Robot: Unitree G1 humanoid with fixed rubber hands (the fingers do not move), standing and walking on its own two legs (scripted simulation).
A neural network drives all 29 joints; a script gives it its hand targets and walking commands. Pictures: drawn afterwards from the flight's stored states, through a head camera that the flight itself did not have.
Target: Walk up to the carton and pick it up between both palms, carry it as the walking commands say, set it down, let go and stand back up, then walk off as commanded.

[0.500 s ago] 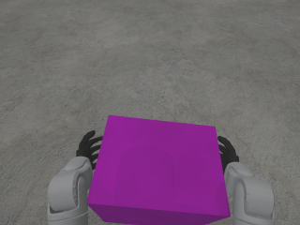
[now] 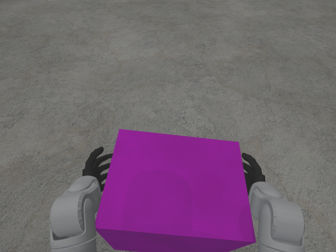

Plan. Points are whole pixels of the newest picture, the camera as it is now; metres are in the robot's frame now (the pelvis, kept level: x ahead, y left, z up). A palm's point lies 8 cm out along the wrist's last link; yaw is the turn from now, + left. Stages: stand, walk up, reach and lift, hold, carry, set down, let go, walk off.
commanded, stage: carry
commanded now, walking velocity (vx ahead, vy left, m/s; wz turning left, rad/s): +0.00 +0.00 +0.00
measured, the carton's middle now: (170, 201) +0.24 +0.01 +0.01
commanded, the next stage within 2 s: none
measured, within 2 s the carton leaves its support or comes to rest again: neither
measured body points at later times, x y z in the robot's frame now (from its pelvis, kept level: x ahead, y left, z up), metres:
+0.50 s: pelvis -0.02 +0.02 +0.00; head -0.03 +0.03 +0.45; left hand +0.24 +0.19 +0.06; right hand +0.23 -0.16 +0.07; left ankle -0.06 +0.11 -0.74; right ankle +0.01 -0.11 -0.74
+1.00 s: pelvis -0.03 +0.02 +0.00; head -0.04 +0.03 +0.45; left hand +0.23 +0.19 +0.05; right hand +0.22 -0.15 +0.06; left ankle -0.06 +0.11 -0.74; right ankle +0.01 -0.11 -0.74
